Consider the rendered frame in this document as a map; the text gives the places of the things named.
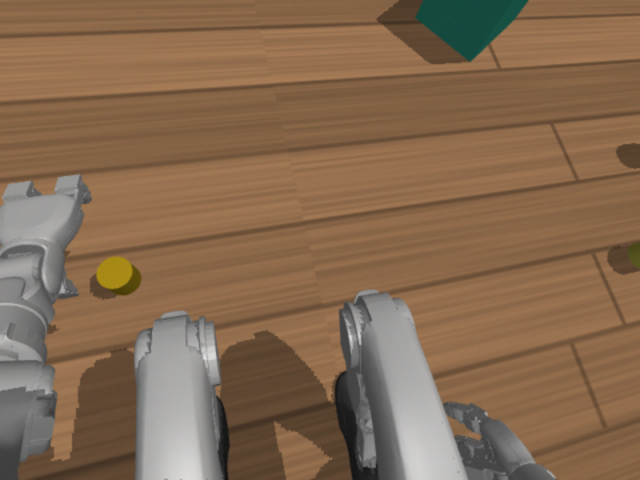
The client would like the left robot arm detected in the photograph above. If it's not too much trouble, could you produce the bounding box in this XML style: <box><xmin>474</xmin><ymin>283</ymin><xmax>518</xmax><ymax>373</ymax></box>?
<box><xmin>0</xmin><ymin>238</ymin><xmax>65</xmax><ymax>480</ymax></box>

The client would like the right robot hand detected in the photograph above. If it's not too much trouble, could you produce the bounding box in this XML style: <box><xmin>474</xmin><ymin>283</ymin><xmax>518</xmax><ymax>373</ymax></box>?
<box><xmin>443</xmin><ymin>402</ymin><xmax>536</xmax><ymax>480</ymax></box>

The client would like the right robot foot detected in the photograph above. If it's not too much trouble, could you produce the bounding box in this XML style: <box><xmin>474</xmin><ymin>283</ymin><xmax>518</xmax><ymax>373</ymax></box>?
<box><xmin>335</xmin><ymin>371</ymin><xmax>379</xmax><ymax>480</ymax></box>

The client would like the left robot hand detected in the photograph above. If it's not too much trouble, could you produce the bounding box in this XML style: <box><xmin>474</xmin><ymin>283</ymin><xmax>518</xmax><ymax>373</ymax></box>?
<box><xmin>0</xmin><ymin>174</ymin><xmax>92</xmax><ymax>299</ymax></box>

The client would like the right robot arm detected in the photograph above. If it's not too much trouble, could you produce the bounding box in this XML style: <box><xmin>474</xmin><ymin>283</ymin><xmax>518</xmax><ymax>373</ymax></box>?
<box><xmin>509</xmin><ymin>463</ymin><xmax>558</xmax><ymax>480</ymax></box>

